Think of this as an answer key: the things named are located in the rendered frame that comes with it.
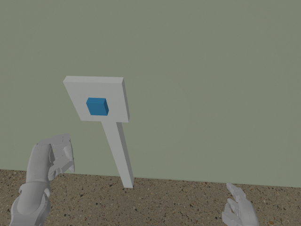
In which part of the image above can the robot left hand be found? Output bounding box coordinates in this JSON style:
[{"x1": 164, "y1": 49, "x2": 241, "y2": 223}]
[{"x1": 26, "y1": 133, "x2": 75, "y2": 184}]

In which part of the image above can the button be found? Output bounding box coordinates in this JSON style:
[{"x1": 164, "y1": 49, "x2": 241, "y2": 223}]
[{"x1": 86, "y1": 97, "x2": 109, "y2": 116}]

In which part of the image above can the panel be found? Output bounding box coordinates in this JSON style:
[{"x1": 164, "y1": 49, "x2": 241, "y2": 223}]
[{"x1": 63, "y1": 76, "x2": 134, "y2": 188}]

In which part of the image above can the robot right hand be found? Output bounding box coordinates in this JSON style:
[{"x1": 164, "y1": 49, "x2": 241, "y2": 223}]
[{"x1": 222, "y1": 183, "x2": 259, "y2": 226}]

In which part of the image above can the robot left forearm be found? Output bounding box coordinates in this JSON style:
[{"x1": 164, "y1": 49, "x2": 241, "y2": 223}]
[{"x1": 9, "y1": 181, "x2": 51, "y2": 226}]

